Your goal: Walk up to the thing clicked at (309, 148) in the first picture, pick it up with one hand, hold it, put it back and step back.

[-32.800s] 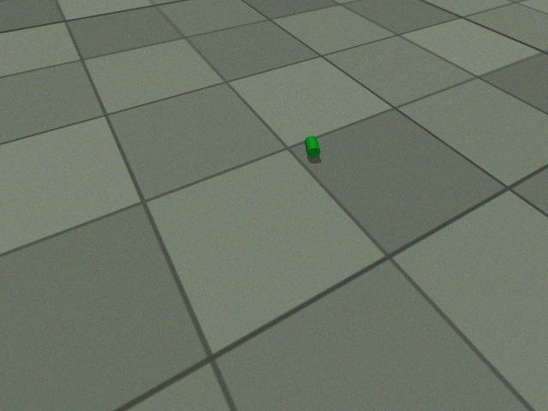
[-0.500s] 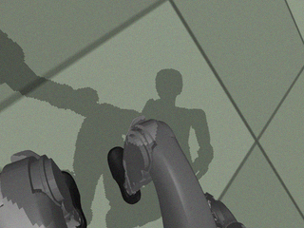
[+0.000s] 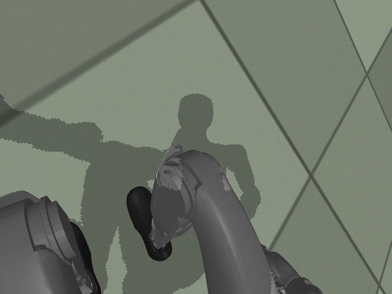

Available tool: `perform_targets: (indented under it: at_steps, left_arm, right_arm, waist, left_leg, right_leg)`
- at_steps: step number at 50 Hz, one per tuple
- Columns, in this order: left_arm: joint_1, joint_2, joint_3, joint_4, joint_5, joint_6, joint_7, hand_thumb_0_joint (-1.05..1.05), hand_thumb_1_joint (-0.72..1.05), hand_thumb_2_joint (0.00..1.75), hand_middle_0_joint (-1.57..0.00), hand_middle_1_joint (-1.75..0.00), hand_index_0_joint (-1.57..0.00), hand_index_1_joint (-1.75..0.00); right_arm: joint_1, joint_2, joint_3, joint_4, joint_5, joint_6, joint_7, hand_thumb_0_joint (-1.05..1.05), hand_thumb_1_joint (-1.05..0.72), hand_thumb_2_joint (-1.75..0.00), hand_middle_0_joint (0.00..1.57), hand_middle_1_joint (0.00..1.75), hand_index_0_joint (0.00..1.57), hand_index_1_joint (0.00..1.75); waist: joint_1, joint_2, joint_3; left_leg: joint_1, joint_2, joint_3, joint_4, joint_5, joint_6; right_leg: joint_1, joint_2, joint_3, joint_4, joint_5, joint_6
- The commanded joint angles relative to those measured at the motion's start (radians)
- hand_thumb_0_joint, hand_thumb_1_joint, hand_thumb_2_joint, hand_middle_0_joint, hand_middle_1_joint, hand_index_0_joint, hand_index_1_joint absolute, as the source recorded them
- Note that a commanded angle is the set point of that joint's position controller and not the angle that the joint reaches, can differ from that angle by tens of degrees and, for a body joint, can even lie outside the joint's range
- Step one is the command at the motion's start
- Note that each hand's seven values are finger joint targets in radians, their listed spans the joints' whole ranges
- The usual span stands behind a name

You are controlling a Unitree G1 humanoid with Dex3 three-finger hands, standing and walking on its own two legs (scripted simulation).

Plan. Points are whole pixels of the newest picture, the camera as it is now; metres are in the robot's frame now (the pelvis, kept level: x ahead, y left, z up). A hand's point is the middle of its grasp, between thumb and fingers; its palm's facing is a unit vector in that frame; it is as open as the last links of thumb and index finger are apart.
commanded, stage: rest palm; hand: left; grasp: from above
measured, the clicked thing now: out of the picture +0.50 +0.34 -0.29
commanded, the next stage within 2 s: close in 1.88 s
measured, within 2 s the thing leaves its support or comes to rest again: neither
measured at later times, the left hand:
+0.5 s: hand out of the picture +0.49 +0.35 -0.25, palm faces -0.47 -0.14 -0.87, open 13.4 cm
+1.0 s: hand out of the picture +0.49 +0.34 -0.25, palm faces -0.43 -0.12 -0.90, open 13.8 cm
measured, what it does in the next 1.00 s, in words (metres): stands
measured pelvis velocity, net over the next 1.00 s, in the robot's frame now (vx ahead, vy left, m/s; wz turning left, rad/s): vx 0.00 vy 0.00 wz -0.04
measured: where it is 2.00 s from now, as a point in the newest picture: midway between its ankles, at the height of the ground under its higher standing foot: (119, 255)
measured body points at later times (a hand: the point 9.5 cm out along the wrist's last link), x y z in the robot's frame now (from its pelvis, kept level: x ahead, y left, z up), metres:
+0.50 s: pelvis +0.01 +0.00 +0.00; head +0.31 +0.12 +0.30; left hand +0.51 +0.35 -0.20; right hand +0.04 -0.24 -0.06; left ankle +0.07 +0.10 -0.29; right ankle +0.12 -0.08 -0.29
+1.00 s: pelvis +0.00 +0.00 +0.00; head +0.30 +0.14 +0.31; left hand +0.51 +0.35 -0.20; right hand +0.07 -0.24 -0.05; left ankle +0.07 +0.10 -0.29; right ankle +0.12 -0.08 -0.29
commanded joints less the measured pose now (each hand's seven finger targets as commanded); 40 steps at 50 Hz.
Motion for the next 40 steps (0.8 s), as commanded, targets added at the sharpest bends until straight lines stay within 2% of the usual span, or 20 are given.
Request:
perform_targets:
  at_steps: [1,2,3,4,8,11,14,16,17,20,21,22,23,25,28,29,32,34,35,40]
  left_arm:
    - [-0.305,0.171,0.005,-0.123,0.001,0.003,0.097,0.00,-0.36,0.81,-0.25,-0.85,-0.25,-0.85]
    - [-0.317,0.181,0.019,-0.142,0.002,0.008,0.115,0.00,-0.38,0.82,-0.24,-0.84,-0.24,-0.84]
    - [-0.286,0.166,0.003,-0.081,0.000,0.021,0.128,0.00,-0.37,0.81,-0.25,-0.84,-0.24,-0.84]
    - [-0.295,0.172,0.011,-0.082,-0.005,0.028,0.143,0.00,-0.36,0.80,-0.26,-0.83,-0.25,-0.84]
    - [-0.297,0.225,0.042,-0.038,0.016,0.083,0.177,0.00,-0.36,0.81,-0.26,-0.83,-0.25,-0.83]
    - [-0.300,0.236,0.054,-0.026,0.006,0.132,0.176,0.00,-0.39,0.83,-0.23,-0.87,-0.22,-0.87]
    - [-0.313,0.265,0.089,-0.069,-0.016,0.168,0.151,0.00,-0.40,0.82,-0.21,-0.89,-0.21,-0.89]
    - [-0.287,0.268,0.090,-0.054,-0.046,0.182,0.122,0.00,-0.40,0.82,-0.22,-0.90,-0.22,-0.89]
    - [-0.273,0.260,0.089,-0.059,-0.054,0.185,0.104,0.00,-0.42,0.83,-0.20,-0.92,-0.20,-0.91]
    - [-0.245,0.270,0.091,-0.099,-0.069,0.186,0.057,0.00,-0.43,0.84,-0.19,-0.94,-0.19,-0.93]
    - [-0.256,0.290,0.104,-0.145,-0.074,0.182,0.041,0.00,-0.44,0.85,-0.18,-0.94,-0.18,-0.93]
    - [-0.222,0.281,0.095,-0.137,-0.080,0.181,0.024,0.00,-0.44,0.85,-0.19,-0.93,-0.19,-0.93]
    - [-0.221,0.269,0.094,-0.168,-0.087,0.172,0.010,0.00,-0.43,0.84,-0.20,-0.91,-0.20,-0.91]
    - [-0.205,0.262,0.088,-0.189,-0.098,0.151,-0.007,0.00,-0.45,0.85,-0.18,-0.93,-0.18,-0.93]
    - [-0.191,0.251,0.075,-0.180,-0.106,0.115,-0.024,0.00,-0.47,0.88,-0.16,-0.94,-0.16,-0.94]
    - [-0.188,0.256,0.070,-0.179,-0.107,0.098,-0.024,0.00,-0.47,0.88,-0.17,-0.93,-0.16,-0.94]
    - [-0.218,0.266,0.070,-0.202,-0.087,0.053,-0.007,0.00,-0.46,0.88,-0.17,-0.92,-0.17,-0.93]
    - [-0.234,0.265,0.057,-0.209,-0.072,0.032,0.019,0.00,-0.45,0.88,-0.15,-0.95,-0.15,-0.95]
    - [-0.246,0.270,0.064,-0.218,-0.065,0.026,0.034,0.00,-0.47,0.89,-0.13,-0.97,-0.14,-0.97]
    - [-0.258,0.255,0.048,-0.161,-0.028,0.036,0.109,0.00,-0.50,0.92,-0.14,-0.92,-0.13,-0.94]
  right_arm:
    - [0.182,-0.320,-0.084,0.027,0.000,-0.024,-0.018,0.00,-0.93,-0.91,0.20,0.30,0.20,0.30]
    - [0.184,-0.318,-0.080,0.039,-0.003,-0.032,-0.016,0.00,-0.93,-0.91,0.20,0.30,0.20,0.30]
    - [0.169,-0.315,-0.078,0.037,0.001,-0.040,-0.016,0.00,-0.93,-0.91,0.20,0.30,0.20,0.30]
    - [0.174,-0.318,-0.076,0.045,0.000,-0.049,-0.014,0.00,-0.93,-0.91,0.20,0.30,0.20,0.30]
    - [0.181,-0.319,-0.071,0.048,0.000,-0.078,-0.004,0.00,-0.92,-0.91,0.20,0.30,0.20,0.30]
    - [0.179,-0.319,-0.068,0.040,0.007,-0.094,0.004,0.00,-0.93,-0.91,0.20,0.30,0.20,0.30]
    - [0.206,-0.318,-0.065,0.033,0.009,-0.105,0.009,0.00,-0.93,-0.91,0.20,0.30,0.20,0.30]
    - [0.196,-0.315,-0.065,0.032,0.015,-0.105,0.010,0.00,-0.93,-0.92,0.20,0.30,0.20,0.30]
    - [0.199,-0.313,-0.062,0.028,0.018,-0.103,0.011,0.00,-0.93,-0.91,0.20,0.30,0.20,0.30]
    - [0.207,-0.310,-0.066,0.019,0.023,-0.093,0.008,0.00,-0.93,-0.91,0.20,0.30,0.20,0.30]
    - [0.218,-0.309,-0.063,0.023,0.022,-0.086,0.006,0.00,-0.93,-0.91,0.20,0.30,0.20,0.30]
    - [0.208,-0.305,-0.064,0.021,0.022,-0.078,0.005,0.00,-0.93,-0.92,0.20,0.30,0.20,0.30]
    - [0.214,-0.310,-0.064,0.024,0.020,-0.072,0.005,0.00,-0.93,-0.92,0.20,0.30,0.20,0.30]
    - [0.217,-0.325,-0.064,0.019,0.019,-0.059,0.001,0.00,-0.93,-0.92,0.20,0.30,0.20,0.30]
    - [0.214,-0.332,-0.058,0.010,0.017,-0.045,-0.006,0.00,-0.93,-0.92,0.20,0.30,0.20,0.30]
    - [0.212,-0.326,-0.056,0.010,0.015,-0.042,-0.008,0.00,-0.93,-0.91,0.20,0.30,0.20,0.30]
    - [0.213,-0.325,-0.049,0.006,0.004,-0.041,-0.011,0.00,-0.92,-0.91,0.20,0.30,0.20,0.30]
    - [0.192,-0.323,-0.046,0.009,0.001,-0.044,-0.012,0.00,-0.92,-0.91,0.20,0.30,0.20,0.30]
    - [0.189,-0.330,-0.046,0.011,-0.002,-0.049,-0.009,0.00,-0.92,-0.91,0.20,0.30,0.20,0.30]
    - [0.178,-0.322,-0.042,0.034,-0.003,-0.066,-0.001,0.00,-0.92,-0.91,0.20,0.30,0.20,0.30]
  waist:
    - [-0.081,0.629,-0.616]
    - [-0.085,0.641,-0.648]
    - [-0.082,0.619,-0.624]
    - [-0.094,0.610,-0.617]
    - [-0.083,0.626,-0.608]
    - [-0.083,0.611,-0.616]
    - [-0.084,0.627,-0.672]
    - [-0.077,0.627,-0.675]
    - [-0.085,0.614,-0.675]
    - [-0.073,0.600,-0.681]
    - [-0.068,0.623,-0.703]
    - [-0.052,0.631,-0.715]
    - [-0.067,0.640,-0.712]
    - [-0.073,0.626,-0.704]
    - [-0.080,0.561,-0.642]
    - [-0.071,0.544,-0.638]
    - [-0.075,0.583,-0.624]
    - [-0.067,0.620,-0.652]
    - [-0.075,0.653,-0.647]
    - [-0.082,0.658,-0.632]
  left_leg:
    - [0.627,0.031,-0.135,-0.290,0.226,-0.107]
    - [0.664,0.037,-0.148,-0.284,0.283,-0.113]
    - [0.634,0.035,-0.139,-0.276,0.264,-0.108]
    - [0.610,0.036,-0.136,-0.270,0.268,-0.106]
    - [0.557,0.034,-0.109,-0.266,0.259,-0.103]
    - [0.522,0.030,-0.089,-0.252,0.238,-0.091]
    - [0.538,0.032,-0.080,-0.235,0.292,-0.088]
    - [0.522,0.033,-0.075,-0.232,0.286,-0.085]
    - [0.510,0.031,-0.076,-0.228,0.283,-0.083]
    - [0.474,0.025,-0.059,-0.228,0.264,-0.076]
    - [0.502,0.031,-0.062,-0.229,0.296,-0.081]
    - [0.515,0.032,-0.057,-0.227,0.308,-0.080]
    - [0.547,0.037,-0.069,-0.221,0.355,-0.091]
    - [0.553,0.037,-0.077,-0.214,0.386,-0.095]
    - [0.461,0.028,-0.058,-0.196,0.309,-0.081]
    - [0.439,0.026,-0.050,-0.200,0.270,-0.074]
    - [0.506,0.032,-0.077,-0.224,0.231,-0.083]
    - [0.577,0.040,-0.096,-0.236,0.248,-0.089]
    - [0.610,0.045,-0.113,-0.239,0.276,-0.100]
    - [0.591,0.046,-0.108,-0.249,0.284,-0.099]
  right_leg:
    - [0.223,0.047,0.036,-0.150,0.172,0.016]
    - [0.219,0.043,0.033,-0.143,0.204,0.021]
    - [0.210,0.050,0.036,-0.142,0.196,0.019]
    - [0.229,0.048,0.038,-0.147,0.213,0.023]
    - [0.254,0.046,0.051,-0.149,0.234,0.021]
    - [0.288,0.057,0.062,-0.156,0.239,0.017]
    - [0.333,0.048,0.071,-0.157,0.275,0.019]
    - [0.355,0.055,0.069,-0.165,0.266,0.017]
    - [0.360,0.051,0.070,-0.168,0.261,0.018]
    - [0.417,0.053,0.074,-0.177,0.255,0.014]
    - [0.423,0.051,0.075,-0.178,0.273,0.015]
    - [0.433,0.058,0.075,-0.179,0.279,0.014]
    - [0.415,0.051,0.069,-0.180,0.295,0.011]
    - [0.421,0.052,0.059,-0.183,0.313,0.007]
    - [0.446,0.060,0.059,-0.201,0.281,0.004]
    - [0.468,0.066,0.061,-0.205,0.257,0.008]
    - [0.402,0.064,0.048,-0.200,0.201,0.007]
    - [0.369,0.070,0.038,-0.189,0.202,0.008]
    - [0.328,0.062,0.035,-0.178,0.203,0.008]
    - [0.325,0.070,0.029,-0.170,0.235,0.014]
